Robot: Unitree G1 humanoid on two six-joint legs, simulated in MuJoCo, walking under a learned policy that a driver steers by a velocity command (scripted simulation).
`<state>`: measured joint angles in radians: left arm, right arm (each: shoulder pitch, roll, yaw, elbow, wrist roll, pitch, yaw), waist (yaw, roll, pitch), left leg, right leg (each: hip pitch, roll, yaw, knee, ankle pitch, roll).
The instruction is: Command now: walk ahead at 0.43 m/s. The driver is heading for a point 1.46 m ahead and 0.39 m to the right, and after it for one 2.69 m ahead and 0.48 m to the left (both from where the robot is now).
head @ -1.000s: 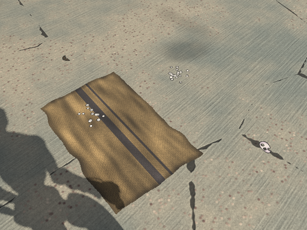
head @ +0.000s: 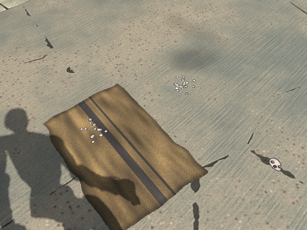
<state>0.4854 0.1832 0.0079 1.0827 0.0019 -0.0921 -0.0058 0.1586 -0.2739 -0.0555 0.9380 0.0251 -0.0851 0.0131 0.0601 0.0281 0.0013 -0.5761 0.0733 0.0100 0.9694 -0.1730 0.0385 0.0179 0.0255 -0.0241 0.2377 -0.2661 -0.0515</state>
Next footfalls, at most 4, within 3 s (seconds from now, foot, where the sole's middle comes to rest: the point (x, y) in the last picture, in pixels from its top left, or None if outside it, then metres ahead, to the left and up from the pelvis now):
0.24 left None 0.32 0.14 -0.78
0.78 right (197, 206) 0.63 -0.09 -0.78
1.28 left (158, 151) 0.92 0.10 -0.78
1.80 right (224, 130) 1.07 -0.26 -0.78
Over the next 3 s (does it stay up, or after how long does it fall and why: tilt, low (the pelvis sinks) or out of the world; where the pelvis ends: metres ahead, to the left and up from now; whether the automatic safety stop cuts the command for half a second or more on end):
stays up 1.36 -0.38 -0.01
